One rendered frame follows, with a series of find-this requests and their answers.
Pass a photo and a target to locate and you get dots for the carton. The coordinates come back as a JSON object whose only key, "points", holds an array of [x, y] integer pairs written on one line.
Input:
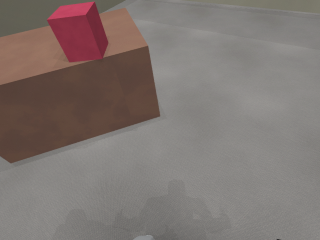
{"points": [[79, 31]]}

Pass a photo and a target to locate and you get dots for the pedestal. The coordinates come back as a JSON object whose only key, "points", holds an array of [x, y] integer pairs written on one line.
{"points": [[47, 102]]}

